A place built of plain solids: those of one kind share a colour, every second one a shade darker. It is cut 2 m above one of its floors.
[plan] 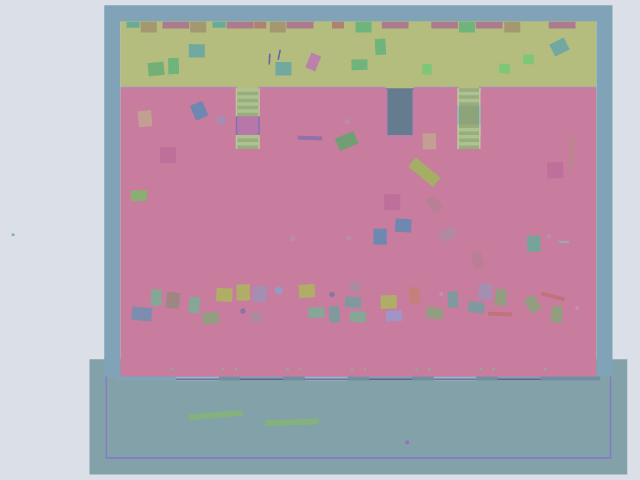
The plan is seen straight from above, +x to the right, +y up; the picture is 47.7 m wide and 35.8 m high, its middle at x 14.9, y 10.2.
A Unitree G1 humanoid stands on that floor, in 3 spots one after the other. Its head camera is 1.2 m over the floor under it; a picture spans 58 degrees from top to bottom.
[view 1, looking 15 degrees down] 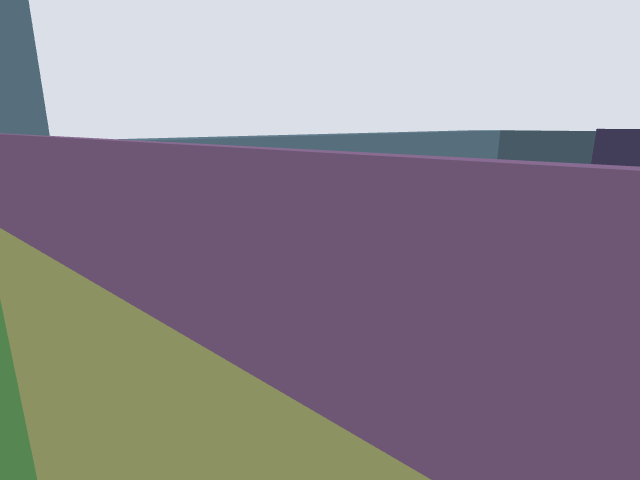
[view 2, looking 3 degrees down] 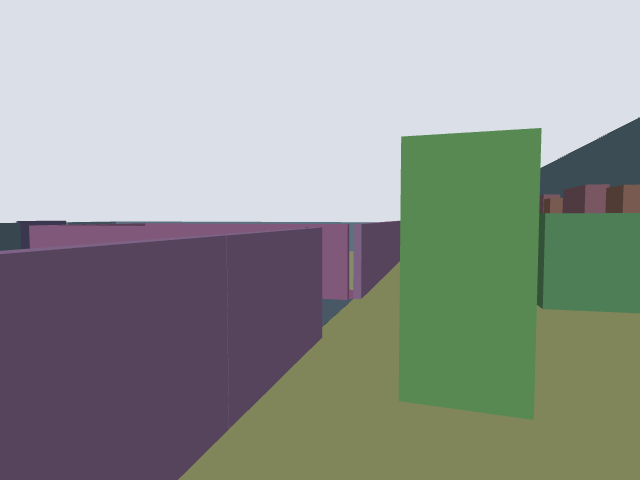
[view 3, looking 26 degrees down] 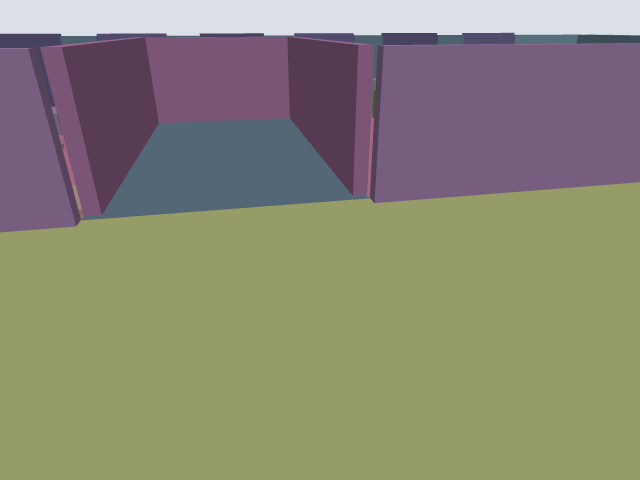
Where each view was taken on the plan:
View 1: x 27.21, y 22.81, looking -48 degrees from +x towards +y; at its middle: rail_deck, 1.65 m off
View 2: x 26.01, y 22.78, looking -164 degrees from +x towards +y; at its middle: rail_deck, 4.19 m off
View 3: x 20.86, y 24.57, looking -102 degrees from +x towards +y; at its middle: floor_deck_floorboards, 2.74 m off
